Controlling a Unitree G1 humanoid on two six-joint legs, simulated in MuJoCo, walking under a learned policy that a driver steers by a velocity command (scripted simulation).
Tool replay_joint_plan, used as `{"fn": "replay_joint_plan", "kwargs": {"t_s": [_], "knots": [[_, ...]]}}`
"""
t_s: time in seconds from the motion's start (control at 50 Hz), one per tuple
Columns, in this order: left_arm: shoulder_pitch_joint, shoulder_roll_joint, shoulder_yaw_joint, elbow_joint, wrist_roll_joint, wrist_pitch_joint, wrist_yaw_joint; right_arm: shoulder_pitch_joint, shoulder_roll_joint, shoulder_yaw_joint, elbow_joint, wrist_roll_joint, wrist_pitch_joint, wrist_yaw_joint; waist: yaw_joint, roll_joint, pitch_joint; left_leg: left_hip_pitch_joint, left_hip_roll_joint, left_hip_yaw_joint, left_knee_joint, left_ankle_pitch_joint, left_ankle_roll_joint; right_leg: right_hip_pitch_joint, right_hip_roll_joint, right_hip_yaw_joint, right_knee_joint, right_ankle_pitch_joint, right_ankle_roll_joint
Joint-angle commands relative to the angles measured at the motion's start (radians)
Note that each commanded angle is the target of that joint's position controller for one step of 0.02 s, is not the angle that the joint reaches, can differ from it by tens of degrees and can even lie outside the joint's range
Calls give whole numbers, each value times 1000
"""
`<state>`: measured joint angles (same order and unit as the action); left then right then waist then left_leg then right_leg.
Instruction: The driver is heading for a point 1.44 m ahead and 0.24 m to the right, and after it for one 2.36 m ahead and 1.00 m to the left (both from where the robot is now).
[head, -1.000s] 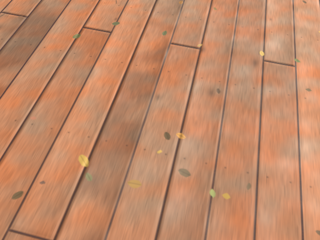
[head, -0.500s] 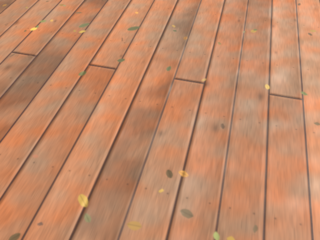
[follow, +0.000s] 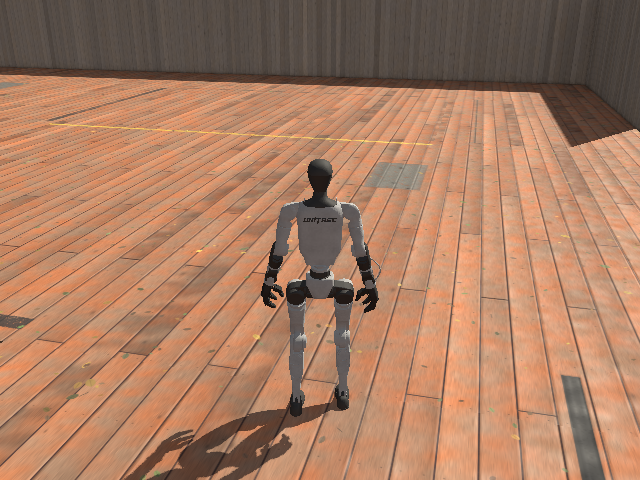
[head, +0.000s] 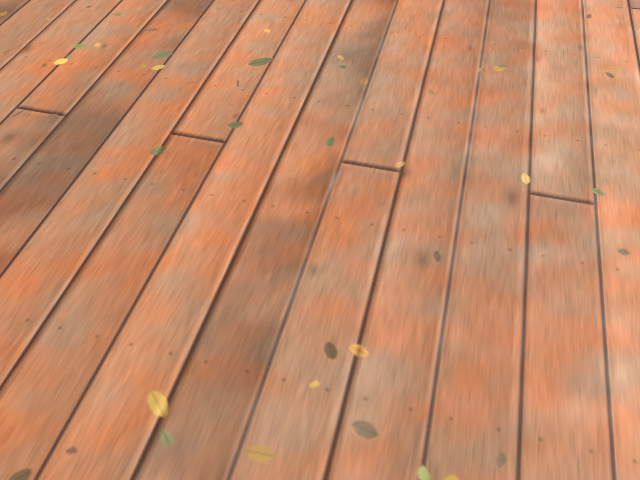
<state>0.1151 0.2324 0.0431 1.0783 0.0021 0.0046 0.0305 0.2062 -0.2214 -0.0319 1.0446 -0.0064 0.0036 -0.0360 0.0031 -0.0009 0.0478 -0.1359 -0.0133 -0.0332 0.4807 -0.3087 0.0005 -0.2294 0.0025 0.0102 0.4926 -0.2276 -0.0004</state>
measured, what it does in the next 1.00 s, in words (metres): stands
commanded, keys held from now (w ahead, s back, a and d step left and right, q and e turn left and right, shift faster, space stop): no key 0.90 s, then w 0.10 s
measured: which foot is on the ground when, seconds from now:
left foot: down 0.00-1.00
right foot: down 0.00-1.00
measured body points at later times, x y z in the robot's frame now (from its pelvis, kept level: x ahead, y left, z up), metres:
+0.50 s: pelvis -0.01 +0.00 +0.00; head +0.01 +0.00 +0.45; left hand +0.04 +0.25 -0.15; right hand +0.00 -0.24 -0.16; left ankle -0.03 +0.12 -0.74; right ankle +0.02 -0.12 -0.74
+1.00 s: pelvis +0.00 +0.00 +0.00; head +0.01 +0.00 +0.45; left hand +0.03 +0.24 -0.16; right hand -0.02 -0.24 -0.16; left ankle -0.03 +0.12 -0.74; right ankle +0.02 -0.12 -0.73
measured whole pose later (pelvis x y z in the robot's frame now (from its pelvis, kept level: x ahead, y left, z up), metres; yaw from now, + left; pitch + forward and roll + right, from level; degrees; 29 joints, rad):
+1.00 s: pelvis +0.00 +0.00 +0.00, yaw -1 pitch -1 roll +0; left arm 0.24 0.19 0.03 1.12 -0.01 0.00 0.04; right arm 0.34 -0.18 -0.01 1.11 0.01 -0.01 -0.05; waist 0.00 0.00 0.01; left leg -0.18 -0.01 -0.03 0.53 -0.38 0.02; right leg -0.28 0.01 0.02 0.56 -0.32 -0.03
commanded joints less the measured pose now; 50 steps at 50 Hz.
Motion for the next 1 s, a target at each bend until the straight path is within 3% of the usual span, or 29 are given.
{"fn": "replay_joint_plan", "kwargs": {"t_s": [0.02,0.38,0.9,0.92,0.94,0.98,1.0], "knots": [[-9,108,15,-25,0,-8,5,28,-103,-15,-15,0,-9,-3,0,0,-21,-89,34,-23,-97,127,17,61,-37,35,-73,123,-26],[60,84,4,12,-1,-6,10,99,-71,2,38,2,-18,-6,2,3,-3,-117,29,-11,-108,90,16,43,-28,34,-81,82,-28],[125,59,-6,13,-5,-6,13,176,-42,9,50,5,-21,-10,0,3,5,-126,26,-1,-99,107,14,34,-24,34,-71,107,-33],[144,46,-9,23,-4,-5,14,199,-29,11,61,5,-20,-10,-1,3,-19,-117,17,9,-105,13,17,45,-13,25,-76,2,-34],[148,54,-6,25,-8,-4,16,206,-36,8,64,10,-18,-13,-2,4,-1,-136,4,16,-98,-126,28,24,3,14,-67,-158,-41],[147,75,3,16,-17,-10,17,192,-62,-1,42,18,-20,-18,-4,8,68,-204,13,-11,-87,-383,70,-69,7,24,-50,-445,-69],[142,70,3,7,-19,-21,15,198,-62,-2,34,22,-30,-17,-8,9,99,-229,34,-41,-92,-428,91,-101,-7,44,-47,-482,-82]]}}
